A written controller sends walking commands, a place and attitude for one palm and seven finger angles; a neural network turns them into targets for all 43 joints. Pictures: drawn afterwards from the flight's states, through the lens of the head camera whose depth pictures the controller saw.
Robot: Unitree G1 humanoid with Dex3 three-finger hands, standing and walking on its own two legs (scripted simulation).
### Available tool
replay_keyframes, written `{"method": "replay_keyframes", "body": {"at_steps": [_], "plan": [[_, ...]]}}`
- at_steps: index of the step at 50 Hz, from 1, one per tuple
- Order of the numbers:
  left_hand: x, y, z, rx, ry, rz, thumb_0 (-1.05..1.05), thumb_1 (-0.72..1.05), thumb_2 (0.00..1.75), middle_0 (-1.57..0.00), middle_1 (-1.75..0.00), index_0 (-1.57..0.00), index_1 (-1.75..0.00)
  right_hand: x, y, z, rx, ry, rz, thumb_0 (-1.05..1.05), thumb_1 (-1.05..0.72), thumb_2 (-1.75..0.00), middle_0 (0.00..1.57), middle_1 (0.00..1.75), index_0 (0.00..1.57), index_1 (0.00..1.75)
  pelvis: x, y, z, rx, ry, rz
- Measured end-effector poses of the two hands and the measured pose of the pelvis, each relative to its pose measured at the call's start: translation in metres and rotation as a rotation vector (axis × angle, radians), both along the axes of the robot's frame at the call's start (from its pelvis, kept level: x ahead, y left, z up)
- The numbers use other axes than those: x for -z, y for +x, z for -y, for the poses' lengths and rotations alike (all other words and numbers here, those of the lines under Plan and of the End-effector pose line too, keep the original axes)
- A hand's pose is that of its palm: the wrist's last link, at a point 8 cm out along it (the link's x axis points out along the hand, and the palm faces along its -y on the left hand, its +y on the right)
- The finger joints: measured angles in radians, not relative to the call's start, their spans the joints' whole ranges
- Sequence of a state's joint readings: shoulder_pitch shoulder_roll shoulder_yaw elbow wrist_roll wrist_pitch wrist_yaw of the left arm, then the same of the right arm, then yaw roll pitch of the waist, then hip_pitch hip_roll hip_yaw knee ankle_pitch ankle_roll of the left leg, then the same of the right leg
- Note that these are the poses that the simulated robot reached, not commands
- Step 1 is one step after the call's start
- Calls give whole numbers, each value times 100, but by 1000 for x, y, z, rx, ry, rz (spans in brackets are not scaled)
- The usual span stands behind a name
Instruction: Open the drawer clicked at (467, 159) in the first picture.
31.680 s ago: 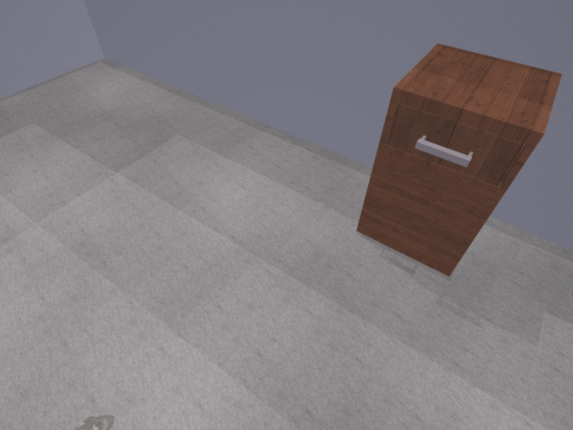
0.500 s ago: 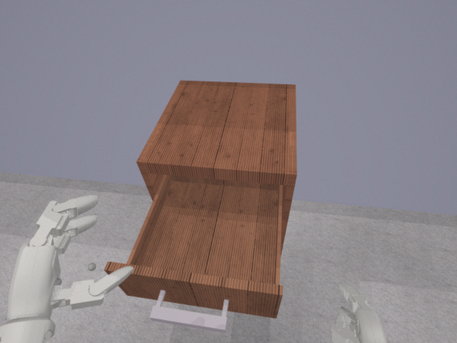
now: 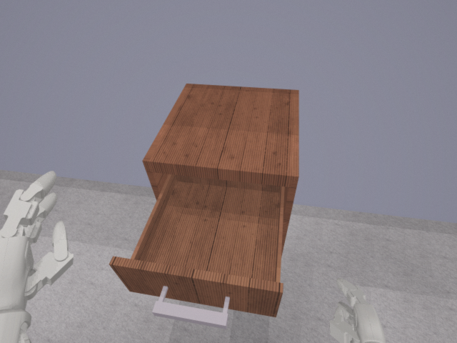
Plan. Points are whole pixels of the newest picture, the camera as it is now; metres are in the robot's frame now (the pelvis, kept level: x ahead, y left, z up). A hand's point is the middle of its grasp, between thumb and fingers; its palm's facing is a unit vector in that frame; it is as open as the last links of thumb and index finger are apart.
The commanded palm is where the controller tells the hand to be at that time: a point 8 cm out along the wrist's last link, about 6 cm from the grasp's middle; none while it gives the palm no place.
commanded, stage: step back with the hand held close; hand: left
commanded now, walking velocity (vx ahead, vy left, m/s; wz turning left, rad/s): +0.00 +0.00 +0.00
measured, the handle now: (192, 305) +0.24 +0.13 -0.19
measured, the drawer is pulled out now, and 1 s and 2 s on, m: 0.29 0.29 0.29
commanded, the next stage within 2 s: stop stepping back and stand still in 1.90 s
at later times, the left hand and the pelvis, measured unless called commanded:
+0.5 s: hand (56, 274) +0.16 +0.24 +0.14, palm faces +0.29 -0.80 -0.53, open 7.4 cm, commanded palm +0.09 +0.29 +0.17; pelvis -0.03 +0.01 -0.01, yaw +2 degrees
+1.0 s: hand (24, 299) +0.12 +0.25 +0.16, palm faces +0.36 -0.81 -0.47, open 7.4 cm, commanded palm +0.05 +0.30 +0.17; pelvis -0.07 +0.01 -0.01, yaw +1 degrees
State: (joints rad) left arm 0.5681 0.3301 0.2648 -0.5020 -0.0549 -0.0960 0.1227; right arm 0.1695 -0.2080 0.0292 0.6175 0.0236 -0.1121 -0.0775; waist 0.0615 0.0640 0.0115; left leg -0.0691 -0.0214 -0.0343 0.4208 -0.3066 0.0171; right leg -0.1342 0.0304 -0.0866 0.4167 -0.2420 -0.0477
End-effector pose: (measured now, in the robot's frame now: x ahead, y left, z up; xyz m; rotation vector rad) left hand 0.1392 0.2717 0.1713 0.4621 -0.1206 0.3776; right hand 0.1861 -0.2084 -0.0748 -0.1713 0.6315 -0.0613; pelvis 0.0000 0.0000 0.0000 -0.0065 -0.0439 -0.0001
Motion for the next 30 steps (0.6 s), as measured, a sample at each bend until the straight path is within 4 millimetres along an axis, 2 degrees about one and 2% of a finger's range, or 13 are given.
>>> {"method": "replay_keyframes", "body": {"at_steps": [6,11,16,21,30], "plan": [[-6,-3,-1,-7,13,22,2,88,89,-21,-31,-21,-31,2,-7,3,9,-2,-9,1,-90,-90,20,30,20,30,0,-2,1,0,-1,7],[-19,1,-7,-5,88,73,2,89,89,-21,-31,-21,-31,5,-16,7,15,-4,-43,1,-90,-90,20,30,20,30,0,-10,2,-14,-3,-26],[-7,2,-2,41,94,-4,2,89,89,-21,-30,-21,-30,11,-28,17,57,-16,-94,1,-90,-90,20,30,20,30,1,-18,-1,-12,0,-68],[4,-7,-1,83,98,-79,2,89,89,-21,-30,-21,-30,14,-40,24,104,-41,-126,1,-90,-90,20,30,20,30,3,-24,-5,-19,-1,-90],[-3,-30,-16,59,127,-17,2,89,89,-21,-30,-21,-30,7,-50,19,98,-79,-111,1,-90,-90,20,30,20,30,7,-42,-8,-28,0,-94]]}}
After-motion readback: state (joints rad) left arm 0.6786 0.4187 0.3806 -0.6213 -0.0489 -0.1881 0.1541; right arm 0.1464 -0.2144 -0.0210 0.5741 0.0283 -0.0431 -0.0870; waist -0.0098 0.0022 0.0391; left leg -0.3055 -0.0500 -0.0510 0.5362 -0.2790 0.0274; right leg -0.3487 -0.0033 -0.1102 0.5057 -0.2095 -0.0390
